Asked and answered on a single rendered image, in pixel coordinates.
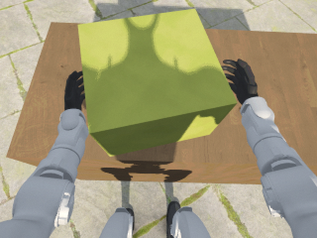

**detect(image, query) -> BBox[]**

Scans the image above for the right robot upper arm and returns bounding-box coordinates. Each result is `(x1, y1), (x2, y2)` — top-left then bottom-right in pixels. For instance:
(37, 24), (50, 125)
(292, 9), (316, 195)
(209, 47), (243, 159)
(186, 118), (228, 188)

(260, 165), (317, 238)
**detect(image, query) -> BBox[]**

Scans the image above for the robot right forearm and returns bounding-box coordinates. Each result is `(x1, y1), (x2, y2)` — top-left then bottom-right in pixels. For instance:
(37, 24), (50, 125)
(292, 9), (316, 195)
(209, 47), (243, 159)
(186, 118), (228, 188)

(240, 96), (317, 183)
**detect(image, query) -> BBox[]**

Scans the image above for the robot right foot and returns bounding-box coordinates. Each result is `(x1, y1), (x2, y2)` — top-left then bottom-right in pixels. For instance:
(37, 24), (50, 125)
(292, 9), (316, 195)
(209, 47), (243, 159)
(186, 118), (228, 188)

(166, 200), (181, 238)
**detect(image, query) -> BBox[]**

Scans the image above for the carton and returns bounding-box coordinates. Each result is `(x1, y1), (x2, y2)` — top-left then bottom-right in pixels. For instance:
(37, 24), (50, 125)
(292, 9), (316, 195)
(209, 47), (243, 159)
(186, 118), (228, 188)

(77, 8), (238, 157)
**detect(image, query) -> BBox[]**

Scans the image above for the robot left shin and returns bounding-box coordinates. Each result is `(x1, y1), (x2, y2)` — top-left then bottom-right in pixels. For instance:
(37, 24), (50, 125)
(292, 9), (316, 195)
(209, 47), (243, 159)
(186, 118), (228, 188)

(114, 207), (129, 214)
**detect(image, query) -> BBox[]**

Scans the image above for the robot left forearm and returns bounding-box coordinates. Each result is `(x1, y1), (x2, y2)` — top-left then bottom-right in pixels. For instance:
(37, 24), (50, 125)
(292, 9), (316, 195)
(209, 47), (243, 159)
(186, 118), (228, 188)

(12, 108), (89, 217)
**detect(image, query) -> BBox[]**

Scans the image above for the left robot upper arm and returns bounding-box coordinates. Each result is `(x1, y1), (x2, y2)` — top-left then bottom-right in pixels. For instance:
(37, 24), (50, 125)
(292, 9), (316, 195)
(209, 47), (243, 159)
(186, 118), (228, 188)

(0, 176), (75, 238)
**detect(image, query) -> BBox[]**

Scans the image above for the robot right hand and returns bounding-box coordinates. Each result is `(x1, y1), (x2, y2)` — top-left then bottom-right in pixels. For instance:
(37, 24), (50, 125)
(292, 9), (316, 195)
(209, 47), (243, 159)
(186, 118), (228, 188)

(221, 59), (259, 105)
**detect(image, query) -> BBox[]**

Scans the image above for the robot left hand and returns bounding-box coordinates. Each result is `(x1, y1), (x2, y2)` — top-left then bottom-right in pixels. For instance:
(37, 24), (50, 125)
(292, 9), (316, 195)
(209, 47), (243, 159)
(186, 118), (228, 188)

(64, 70), (85, 111)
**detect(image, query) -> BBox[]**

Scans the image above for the pedestal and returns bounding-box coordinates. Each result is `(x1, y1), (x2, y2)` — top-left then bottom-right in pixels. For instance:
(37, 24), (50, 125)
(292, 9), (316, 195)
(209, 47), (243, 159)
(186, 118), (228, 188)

(6, 22), (317, 184)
